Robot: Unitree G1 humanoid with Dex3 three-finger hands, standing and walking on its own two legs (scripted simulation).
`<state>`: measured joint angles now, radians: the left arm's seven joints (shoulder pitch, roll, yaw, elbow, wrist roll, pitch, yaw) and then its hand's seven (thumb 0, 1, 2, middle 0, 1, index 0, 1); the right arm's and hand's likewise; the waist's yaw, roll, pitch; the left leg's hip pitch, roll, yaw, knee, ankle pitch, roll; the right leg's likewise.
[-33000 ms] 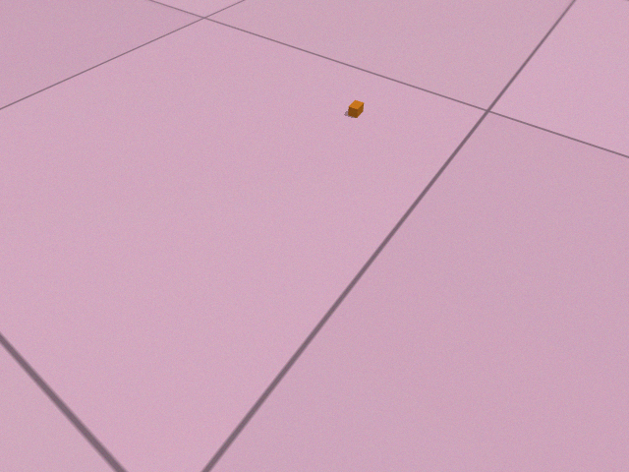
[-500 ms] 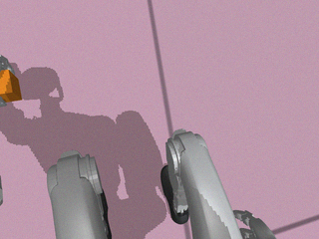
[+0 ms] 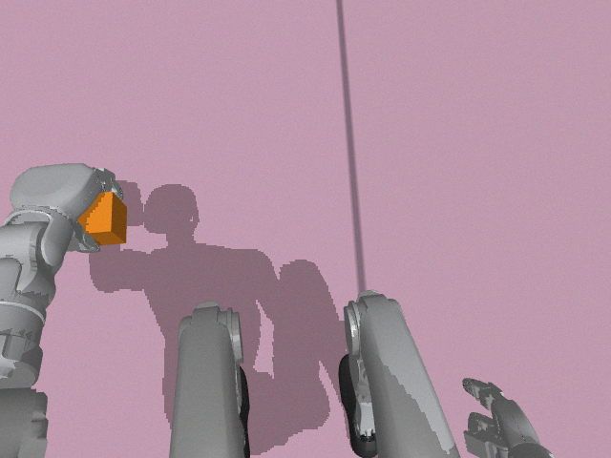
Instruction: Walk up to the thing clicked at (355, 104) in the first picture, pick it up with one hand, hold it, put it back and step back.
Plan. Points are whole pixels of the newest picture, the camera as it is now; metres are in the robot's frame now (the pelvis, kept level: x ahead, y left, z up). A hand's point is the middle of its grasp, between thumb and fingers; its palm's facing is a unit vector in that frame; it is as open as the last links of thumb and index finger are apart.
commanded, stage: lift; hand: left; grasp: from above
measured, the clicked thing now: (89, 220) +0.44 +0.30 -0.11
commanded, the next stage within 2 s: hold in 0.98 s
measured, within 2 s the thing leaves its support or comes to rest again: neither
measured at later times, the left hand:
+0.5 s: hand out of the picture +0.35 +0.26 +0.11, palm faces -0.44 -0.11 -0.89, open 8.5 cm
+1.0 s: hand out of the picture +0.37 +0.25 +0.20, palm faces -0.44 -0.11 -0.89, open 8.6 cm
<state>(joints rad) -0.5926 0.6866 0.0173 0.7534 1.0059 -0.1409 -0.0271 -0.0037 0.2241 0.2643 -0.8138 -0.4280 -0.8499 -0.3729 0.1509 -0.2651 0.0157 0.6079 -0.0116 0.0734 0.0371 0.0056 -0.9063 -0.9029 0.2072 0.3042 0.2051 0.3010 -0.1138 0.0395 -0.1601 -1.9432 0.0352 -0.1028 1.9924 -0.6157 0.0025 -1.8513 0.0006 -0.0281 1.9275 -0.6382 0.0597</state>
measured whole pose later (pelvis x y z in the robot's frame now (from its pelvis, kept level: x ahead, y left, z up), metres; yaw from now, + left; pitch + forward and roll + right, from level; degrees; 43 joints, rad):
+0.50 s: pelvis +0.02 -0.01 +0.18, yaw +3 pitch +19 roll -3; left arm -0.33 0.52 -0.09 0.67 0.97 -0.05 0.01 0.00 0.25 0.23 -0.80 -0.44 -0.83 -0.38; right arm 0.21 -0.24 -0.01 0.68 0.03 0.00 -0.05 0.01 -0.90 -0.90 0.21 0.30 0.21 0.30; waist -0.07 0.04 -0.15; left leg -1.19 0.06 -0.04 1.36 -0.50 -0.01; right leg -1.14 0.00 -0.01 1.32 -0.50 0.04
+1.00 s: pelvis +0.07 +0.00 +0.27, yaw +3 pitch +11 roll -2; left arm -0.31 0.41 -0.17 0.76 0.99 0.01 0.08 0.00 0.25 0.25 -0.79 -0.45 -0.82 -0.40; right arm 0.25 -0.24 -0.04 0.72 0.04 -0.02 -0.04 0.01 -0.91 -0.90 0.21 0.30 0.20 0.30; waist -0.05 0.04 -0.09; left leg -0.71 0.05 0.01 0.91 -0.39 -0.01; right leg -0.67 -0.01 0.02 0.87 -0.39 0.04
